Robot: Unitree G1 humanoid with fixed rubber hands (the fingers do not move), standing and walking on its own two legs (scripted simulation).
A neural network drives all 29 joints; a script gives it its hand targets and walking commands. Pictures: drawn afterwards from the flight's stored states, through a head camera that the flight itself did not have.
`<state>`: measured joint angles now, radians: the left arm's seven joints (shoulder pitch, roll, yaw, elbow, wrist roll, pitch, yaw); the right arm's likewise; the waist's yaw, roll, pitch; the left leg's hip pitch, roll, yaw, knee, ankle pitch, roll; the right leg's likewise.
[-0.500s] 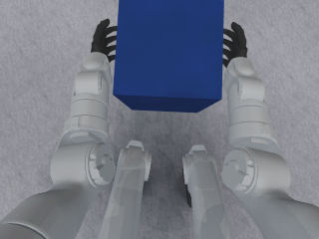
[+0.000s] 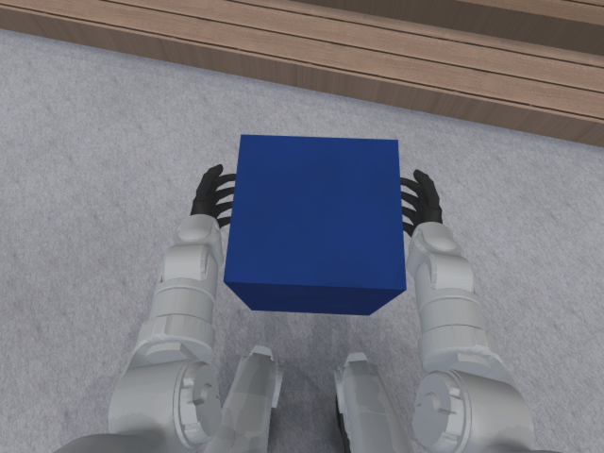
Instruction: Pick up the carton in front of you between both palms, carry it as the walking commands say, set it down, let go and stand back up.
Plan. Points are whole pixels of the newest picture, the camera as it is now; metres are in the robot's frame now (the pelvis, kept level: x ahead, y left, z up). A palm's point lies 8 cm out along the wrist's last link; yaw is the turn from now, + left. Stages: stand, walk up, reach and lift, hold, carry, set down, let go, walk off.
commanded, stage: reach and lift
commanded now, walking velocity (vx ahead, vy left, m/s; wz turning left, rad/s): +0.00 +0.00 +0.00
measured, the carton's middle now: (313, 237) +0.41 +0.01 -0.11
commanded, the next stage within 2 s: hold in 1.70 s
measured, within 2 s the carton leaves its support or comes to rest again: neither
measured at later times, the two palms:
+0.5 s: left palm (169, 200) +0.36 +0.16 +0.11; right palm (486, 211) +0.36 -0.15 +0.12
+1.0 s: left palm (141, 193) +0.34 +0.15 +0.17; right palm (532, 206) +0.34 -0.15 +0.18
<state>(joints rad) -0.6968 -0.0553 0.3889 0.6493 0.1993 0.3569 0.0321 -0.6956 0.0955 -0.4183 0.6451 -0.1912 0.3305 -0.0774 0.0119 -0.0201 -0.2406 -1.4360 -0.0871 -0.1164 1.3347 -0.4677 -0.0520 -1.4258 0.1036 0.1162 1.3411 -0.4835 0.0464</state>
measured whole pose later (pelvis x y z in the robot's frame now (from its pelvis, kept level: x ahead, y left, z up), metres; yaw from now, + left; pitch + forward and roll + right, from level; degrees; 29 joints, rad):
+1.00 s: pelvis +0.04 +0.00 +0.15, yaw +0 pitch -3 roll +0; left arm -0.32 -0.16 0.30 0.39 0.30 0.62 -0.01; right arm -0.33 0.17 -0.32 0.41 -0.30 0.60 0.00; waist 0.00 0.00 -0.01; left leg -0.20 -0.04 -0.14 0.47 -0.22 -0.02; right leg -0.19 0.04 0.14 0.48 -0.23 0.02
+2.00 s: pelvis +0.05 +0.00 +0.16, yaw +0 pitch -7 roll +0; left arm -0.27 -0.15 0.22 0.24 0.28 0.77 -0.01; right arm -0.28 0.16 -0.24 0.25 -0.28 0.75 0.01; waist 0.00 0.00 0.00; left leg -0.05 -0.03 -0.14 0.36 -0.19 -0.02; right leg -0.04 0.03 0.14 0.37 -0.20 0.01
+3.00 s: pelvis +0.44 -0.03 +0.14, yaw +0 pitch +5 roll +2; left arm -0.16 -0.13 0.12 -0.36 0.10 1.23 0.09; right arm -0.18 0.14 -0.11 -0.35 -0.11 1.21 -0.09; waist 0.04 -0.02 -0.10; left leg -0.59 0.04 0.20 0.58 -0.12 0.02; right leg 0.07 -0.04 -0.18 0.28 -0.42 0.00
